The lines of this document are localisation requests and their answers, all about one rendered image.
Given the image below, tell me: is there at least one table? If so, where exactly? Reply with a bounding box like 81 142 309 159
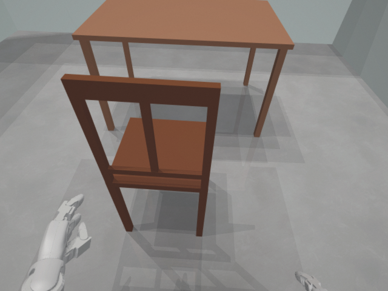
72 0 294 137

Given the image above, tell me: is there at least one left robot hand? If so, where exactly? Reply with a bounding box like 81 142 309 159
37 194 92 264

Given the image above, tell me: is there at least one chair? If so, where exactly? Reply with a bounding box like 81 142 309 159
61 74 221 236

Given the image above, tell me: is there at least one right robot hand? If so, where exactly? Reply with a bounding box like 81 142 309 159
295 271 327 291

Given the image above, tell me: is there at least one left robot forearm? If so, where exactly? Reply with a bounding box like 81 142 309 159
21 258 65 291

